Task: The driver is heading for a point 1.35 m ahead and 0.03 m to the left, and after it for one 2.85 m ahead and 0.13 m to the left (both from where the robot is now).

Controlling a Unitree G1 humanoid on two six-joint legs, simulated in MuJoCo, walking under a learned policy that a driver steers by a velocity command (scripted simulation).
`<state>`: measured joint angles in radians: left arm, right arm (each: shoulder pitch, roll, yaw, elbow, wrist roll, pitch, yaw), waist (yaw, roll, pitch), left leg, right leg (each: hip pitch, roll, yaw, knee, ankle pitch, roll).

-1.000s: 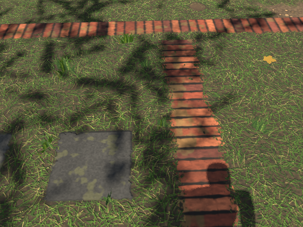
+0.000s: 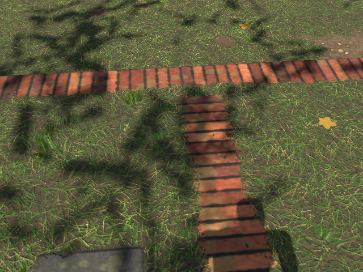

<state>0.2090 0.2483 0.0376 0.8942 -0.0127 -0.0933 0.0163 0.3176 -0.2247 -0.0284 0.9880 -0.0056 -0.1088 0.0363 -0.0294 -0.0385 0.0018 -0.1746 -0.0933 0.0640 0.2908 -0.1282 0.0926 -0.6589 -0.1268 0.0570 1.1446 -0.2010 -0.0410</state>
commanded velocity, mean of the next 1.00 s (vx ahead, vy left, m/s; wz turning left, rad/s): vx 0.50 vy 0.00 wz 0.00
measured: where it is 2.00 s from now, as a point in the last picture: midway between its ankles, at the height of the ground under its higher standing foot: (188, 152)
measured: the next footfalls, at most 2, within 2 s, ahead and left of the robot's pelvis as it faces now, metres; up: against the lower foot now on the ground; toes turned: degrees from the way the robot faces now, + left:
right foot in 0.30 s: +0.34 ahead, -0.17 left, +0.00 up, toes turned -2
left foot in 0.86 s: +0.65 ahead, +0.07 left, +0.00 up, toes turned +3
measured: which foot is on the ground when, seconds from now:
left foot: down 0.00-0.32, up 0.34-0.84, down 0.86-1.00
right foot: up 0.00-0.28, down 0.30-0.86, up 0.88-1.00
